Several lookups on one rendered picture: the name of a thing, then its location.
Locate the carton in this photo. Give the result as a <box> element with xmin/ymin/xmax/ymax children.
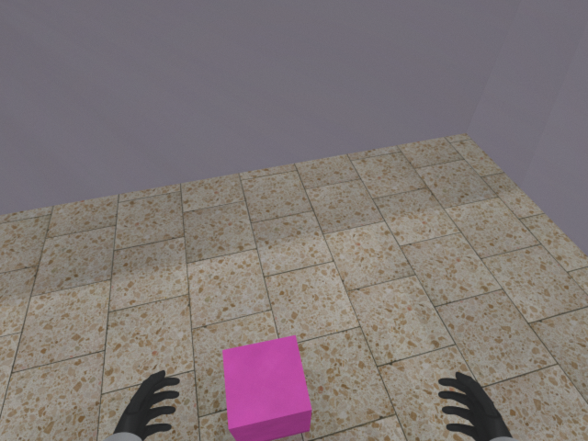
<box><xmin>222</xmin><ymin>335</ymin><xmax>311</xmax><ymax>441</ymax></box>

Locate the robot right hand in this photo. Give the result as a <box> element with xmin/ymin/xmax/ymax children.
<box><xmin>438</xmin><ymin>372</ymin><xmax>513</xmax><ymax>441</ymax></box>

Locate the robot left hand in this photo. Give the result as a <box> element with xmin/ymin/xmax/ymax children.
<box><xmin>113</xmin><ymin>370</ymin><xmax>180</xmax><ymax>441</ymax></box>

